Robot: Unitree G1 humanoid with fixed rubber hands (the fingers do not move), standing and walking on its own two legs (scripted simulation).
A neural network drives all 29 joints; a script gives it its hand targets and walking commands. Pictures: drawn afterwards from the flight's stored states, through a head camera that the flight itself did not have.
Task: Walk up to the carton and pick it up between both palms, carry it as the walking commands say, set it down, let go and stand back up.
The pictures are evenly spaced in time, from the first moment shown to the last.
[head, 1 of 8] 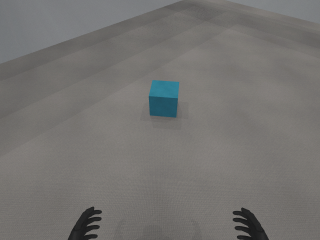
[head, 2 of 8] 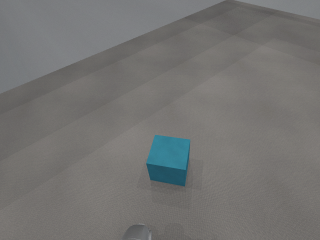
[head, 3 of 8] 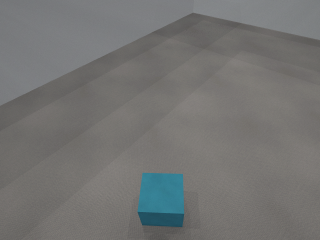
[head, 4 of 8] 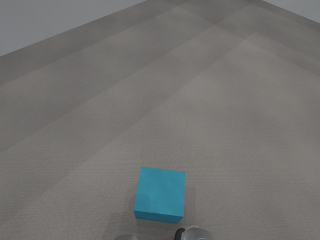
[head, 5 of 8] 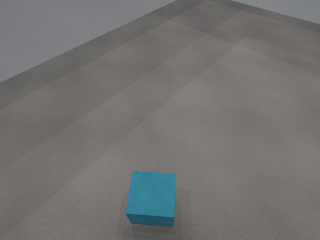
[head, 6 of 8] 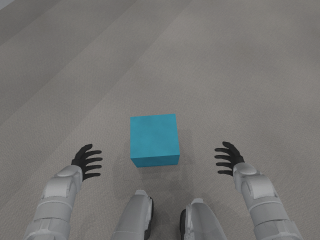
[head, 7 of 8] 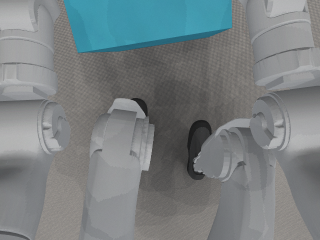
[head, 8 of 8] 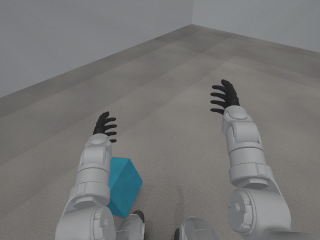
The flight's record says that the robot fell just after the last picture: yes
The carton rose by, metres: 0.48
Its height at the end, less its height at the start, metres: +0.03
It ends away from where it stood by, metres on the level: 0.32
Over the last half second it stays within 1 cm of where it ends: no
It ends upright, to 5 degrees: no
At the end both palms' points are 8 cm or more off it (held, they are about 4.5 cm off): yes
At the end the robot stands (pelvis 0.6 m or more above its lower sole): yes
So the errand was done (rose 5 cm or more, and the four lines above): no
